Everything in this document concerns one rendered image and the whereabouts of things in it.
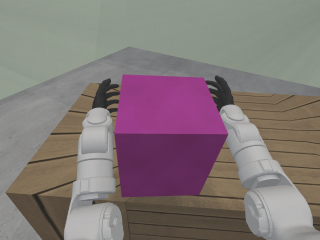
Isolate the robot right upper arm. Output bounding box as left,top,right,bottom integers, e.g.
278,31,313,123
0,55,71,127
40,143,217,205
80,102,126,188
244,184,320,240

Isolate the left robot hand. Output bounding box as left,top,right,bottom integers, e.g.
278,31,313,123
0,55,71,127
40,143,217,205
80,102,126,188
92,78,120,113

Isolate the left robot forearm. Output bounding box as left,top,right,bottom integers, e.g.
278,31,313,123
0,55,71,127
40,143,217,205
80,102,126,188
64,107,116,240

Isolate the robot left upper arm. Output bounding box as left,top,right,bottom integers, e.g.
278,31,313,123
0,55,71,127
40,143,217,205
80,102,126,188
64,202,124,240

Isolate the carton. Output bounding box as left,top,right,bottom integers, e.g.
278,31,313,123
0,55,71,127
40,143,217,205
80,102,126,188
114,74,228,197

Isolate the right robot forearm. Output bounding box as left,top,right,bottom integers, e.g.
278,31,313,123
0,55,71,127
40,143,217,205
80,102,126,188
219,104,313,225

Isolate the right robot hand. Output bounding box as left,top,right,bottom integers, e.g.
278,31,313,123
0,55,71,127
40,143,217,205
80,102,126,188
205,75,234,113

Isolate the pedestal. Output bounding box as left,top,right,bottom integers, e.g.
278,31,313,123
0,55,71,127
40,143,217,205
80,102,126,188
5,83,320,240

